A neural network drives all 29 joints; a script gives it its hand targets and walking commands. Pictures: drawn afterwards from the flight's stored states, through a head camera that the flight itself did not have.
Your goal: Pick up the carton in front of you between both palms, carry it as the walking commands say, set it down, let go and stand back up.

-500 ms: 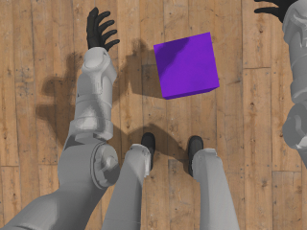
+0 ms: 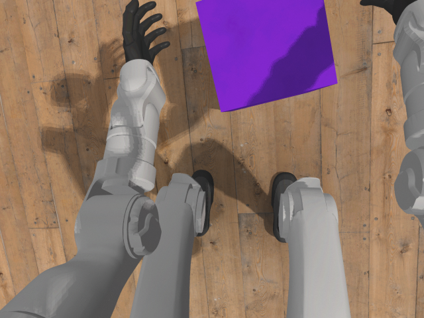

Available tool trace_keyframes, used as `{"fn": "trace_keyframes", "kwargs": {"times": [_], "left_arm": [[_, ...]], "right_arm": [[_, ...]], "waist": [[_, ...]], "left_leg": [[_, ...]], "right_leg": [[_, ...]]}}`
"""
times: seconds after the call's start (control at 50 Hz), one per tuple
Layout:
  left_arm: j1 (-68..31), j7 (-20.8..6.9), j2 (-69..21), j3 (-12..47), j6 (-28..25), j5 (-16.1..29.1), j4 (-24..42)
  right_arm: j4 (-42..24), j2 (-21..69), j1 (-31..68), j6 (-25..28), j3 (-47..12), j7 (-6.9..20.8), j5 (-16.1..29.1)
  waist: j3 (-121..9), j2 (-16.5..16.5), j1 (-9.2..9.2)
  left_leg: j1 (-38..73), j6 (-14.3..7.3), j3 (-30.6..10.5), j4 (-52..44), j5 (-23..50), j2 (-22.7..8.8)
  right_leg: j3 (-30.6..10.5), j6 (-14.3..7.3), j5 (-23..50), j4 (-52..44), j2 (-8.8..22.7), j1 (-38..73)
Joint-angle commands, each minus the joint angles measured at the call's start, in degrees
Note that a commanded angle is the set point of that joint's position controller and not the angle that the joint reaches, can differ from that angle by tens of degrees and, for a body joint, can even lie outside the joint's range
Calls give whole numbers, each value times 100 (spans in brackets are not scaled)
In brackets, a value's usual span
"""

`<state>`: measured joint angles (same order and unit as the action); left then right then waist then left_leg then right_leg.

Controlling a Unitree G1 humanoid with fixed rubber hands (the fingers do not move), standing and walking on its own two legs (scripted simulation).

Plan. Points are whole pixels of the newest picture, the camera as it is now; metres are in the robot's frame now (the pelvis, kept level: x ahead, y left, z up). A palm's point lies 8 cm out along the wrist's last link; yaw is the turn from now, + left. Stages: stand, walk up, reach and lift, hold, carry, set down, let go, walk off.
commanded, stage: reach and lift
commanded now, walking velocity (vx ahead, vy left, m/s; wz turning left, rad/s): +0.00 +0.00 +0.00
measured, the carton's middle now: (262, 56) +0.53 -0.07 -0.38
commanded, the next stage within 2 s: none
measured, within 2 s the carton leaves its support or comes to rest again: leaves its support in 1.22 s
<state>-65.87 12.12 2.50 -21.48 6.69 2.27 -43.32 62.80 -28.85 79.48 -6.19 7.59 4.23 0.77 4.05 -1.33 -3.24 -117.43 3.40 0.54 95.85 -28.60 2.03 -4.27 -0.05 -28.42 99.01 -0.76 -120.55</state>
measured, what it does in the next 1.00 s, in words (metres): lowers itself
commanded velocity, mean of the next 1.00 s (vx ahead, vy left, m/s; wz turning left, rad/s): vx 0.00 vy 0.00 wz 0.00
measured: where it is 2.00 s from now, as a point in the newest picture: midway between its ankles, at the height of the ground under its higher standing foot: (239, 216)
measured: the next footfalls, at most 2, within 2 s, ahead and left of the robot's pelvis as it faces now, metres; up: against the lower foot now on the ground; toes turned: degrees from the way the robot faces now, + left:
none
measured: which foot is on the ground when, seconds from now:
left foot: down 0.00-1.00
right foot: down 0.00-1.00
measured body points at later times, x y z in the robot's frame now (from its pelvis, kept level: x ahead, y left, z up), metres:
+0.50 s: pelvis -0.03 -0.01 -0.13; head +0.35 -0.06 +0.09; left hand +0.53 +0.13 -0.31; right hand +0.56 -0.23 -0.33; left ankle +0.10 +0.13 -0.47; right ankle +0.08 -0.12 -0.47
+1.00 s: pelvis -0.03 +0.00 -0.13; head +0.35 -0.06 +0.10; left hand +0.53 +0.09 -0.30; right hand +0.56 -0.21 -0.31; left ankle +0.10 +0.13 -0.47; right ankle +0.08 -0.12 -0.47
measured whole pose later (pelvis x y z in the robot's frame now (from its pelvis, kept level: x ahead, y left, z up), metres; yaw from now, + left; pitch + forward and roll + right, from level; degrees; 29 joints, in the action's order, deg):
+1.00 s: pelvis -0.03 +0.00 -0.13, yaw +1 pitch +34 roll +6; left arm -88.7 13.4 4.4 -23.4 6.1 3.4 -61.5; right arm 76.2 -29.6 99.2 -7.8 -5.8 2.6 6.1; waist 26.4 -4.4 -1.7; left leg -125.0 5.3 0.1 122.9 -32.4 4.1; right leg -4.0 -0.9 -32.4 126.6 -0.3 -128.3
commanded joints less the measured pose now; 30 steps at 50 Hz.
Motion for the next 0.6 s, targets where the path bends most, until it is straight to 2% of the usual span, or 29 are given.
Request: {"fn": "trace_keyframes", "kwargs": {"times": [0.0,0.12,0.22,0.32,0.4,0.52,0.58], "left_arm": [[-1376,164,613,310,15,369,676],[-2244,263,783,454,220,641,217],[-2750,186,929,331,119,544,-424],[-3112,85,1120,280,-83,569,-852],[-3127,33,1119,515,-213,922,-1351],[-3229,55,1202,728,-325,1067,-1175],[-2915,61,1137,689,-317,1008,-1310]], "right_arm": [[-659,-1008,2268,53,-352,-22,391],[59,-1224,2929,-121,-765,-24,658],[613,-1263,3245,-59,-894,-5,659],[696,-1275,3618,85,-1123,-50,772],[464,-1279,3884,195,-1364,-157,933],[365,-1148,3775,206,-1370,-257,1040],[567,-932,3453,161,-1427,-252,1030]], "waist": [[-7012,1115,-58],[-6194,1075,-68],[-5275,878,-88],[-4975,867,-106],[-5174,1096,51],[-5481,940,117],[-5331,956,33]], "left_leg": [[3017,242,472,150,2062,302],[2718,169,553,794,1040,191],[2436,158,577,1290,796,147],[2141,170,575,1741,966,137],[1973,162,578,2022,1201,155],[1815,163,701,2251,1551,226],[1655,151,723,2233,1565,267]], "right_leg": [[342,57,2349,-7,-81,4262],[315,-17,1038,489,85,3581],[170,-73,635,850,204,3020],[15,-72,932,1297,266,3123],[-25,-42,1455,1582,296,3490],[-60,-55,2152,1808,215,4125],[-49,-44,2225,1828,187,4077]]}}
